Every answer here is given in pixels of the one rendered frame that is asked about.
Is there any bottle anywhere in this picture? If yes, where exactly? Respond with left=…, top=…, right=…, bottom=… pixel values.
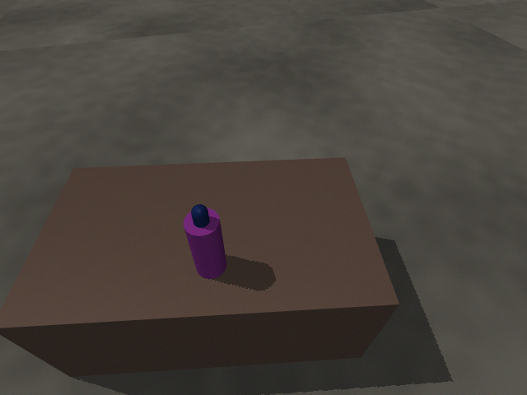
left=184, top=204, right=226, bottom=279

